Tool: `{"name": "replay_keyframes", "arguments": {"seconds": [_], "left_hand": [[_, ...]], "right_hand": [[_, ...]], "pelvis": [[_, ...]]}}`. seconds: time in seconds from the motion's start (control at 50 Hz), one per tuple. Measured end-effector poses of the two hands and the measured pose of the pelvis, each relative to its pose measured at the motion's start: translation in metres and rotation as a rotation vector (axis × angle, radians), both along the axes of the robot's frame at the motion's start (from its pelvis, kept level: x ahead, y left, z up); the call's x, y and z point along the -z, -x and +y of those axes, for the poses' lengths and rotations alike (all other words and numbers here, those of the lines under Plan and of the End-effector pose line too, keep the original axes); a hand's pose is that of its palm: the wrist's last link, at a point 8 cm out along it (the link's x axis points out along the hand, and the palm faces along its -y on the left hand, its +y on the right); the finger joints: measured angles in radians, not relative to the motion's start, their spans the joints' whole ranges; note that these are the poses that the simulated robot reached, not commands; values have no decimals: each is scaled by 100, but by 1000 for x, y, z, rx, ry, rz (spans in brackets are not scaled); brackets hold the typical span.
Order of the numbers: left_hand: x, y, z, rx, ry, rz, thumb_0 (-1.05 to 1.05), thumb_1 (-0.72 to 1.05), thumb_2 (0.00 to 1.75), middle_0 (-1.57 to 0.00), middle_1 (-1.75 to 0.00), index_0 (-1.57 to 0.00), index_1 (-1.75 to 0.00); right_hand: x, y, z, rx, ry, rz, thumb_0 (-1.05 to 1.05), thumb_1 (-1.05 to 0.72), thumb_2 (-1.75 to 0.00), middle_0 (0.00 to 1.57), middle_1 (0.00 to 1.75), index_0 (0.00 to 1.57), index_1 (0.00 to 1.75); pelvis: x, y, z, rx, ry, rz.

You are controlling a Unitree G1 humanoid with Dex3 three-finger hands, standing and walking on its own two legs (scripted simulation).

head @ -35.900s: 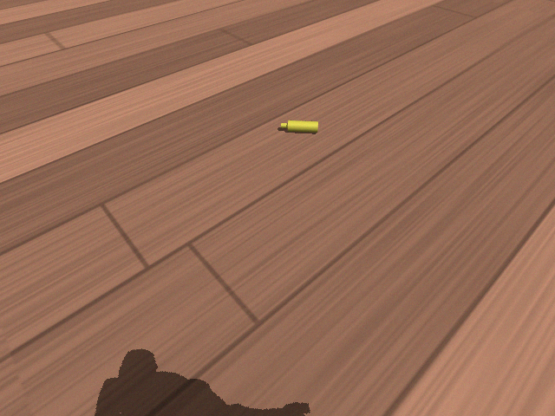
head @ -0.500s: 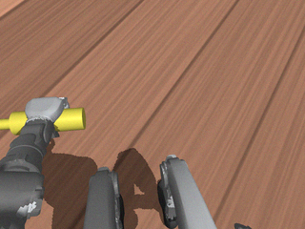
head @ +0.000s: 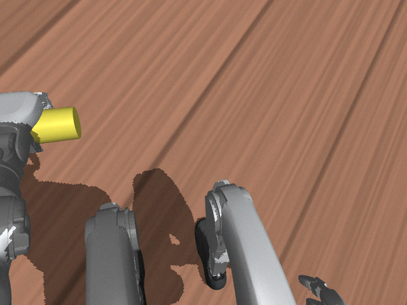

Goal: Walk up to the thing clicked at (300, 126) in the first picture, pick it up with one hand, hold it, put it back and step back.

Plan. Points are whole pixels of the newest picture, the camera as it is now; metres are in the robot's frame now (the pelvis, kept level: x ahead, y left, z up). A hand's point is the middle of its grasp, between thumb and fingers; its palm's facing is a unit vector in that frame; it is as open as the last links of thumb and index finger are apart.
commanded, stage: crouch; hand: left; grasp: from above
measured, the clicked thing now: (13, 129) +0.48 +0.30 -0.20
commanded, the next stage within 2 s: lower in 0.58 s
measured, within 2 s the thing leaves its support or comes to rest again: neither
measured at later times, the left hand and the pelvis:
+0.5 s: hand (38, 130) +0.49 +0.28 -0.24, palm faces -0.48 -0.03 -0.88, open 9.6 cm; pelvis -0.01 +0.00 -0.05, yaw -2 degrees
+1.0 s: hand (47, 134) +0.50 +0.28 -0.29, palm faces -0.50 -0.04 -0.86, open 9.6 cm; pelvis -0.01 +0.00 -0.08, yaw -5 degrees
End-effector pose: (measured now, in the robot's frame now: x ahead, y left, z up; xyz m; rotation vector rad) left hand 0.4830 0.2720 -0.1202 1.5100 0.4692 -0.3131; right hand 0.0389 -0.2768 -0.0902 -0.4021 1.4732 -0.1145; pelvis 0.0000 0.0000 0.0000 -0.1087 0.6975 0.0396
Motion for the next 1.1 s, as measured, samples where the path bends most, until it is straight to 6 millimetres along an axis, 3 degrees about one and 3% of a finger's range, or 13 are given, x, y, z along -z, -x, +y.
{"name": "replay_keyframes", "arguments": {"seconds": [0.26,0.48,0.78,1.1], "left_hand": [[43,-9,5,26,9,8,0,4,51,-69,-61,-72,-58],[62,-17,4,24,-6,5,0,4,51,-69,-60,-72,-57],[83,-26,4,20,-7,12,0,3,50,-71,-59,-74,-55],[123,-26,4,35,16,11,0,6,44,-72,-56,-75,-52]], "right_hand": [[21,33,10,20,-1,81,0,-91,-90,20,30,20,30],[30,49,12,19,4,108,0,-91,-90,20,30,20,30],[41,52,14,1,0,122,0,-91,-90,20,30,20,30],[49,48,15,-53,29,126,0,-91,-90,20,30,20,30]], "pelvis": [[34,6,4,6,26,-19],[52,10,3,11,36,-34],[67,11,3,23,51,-50],[85,13,5,35,78,-80]]}}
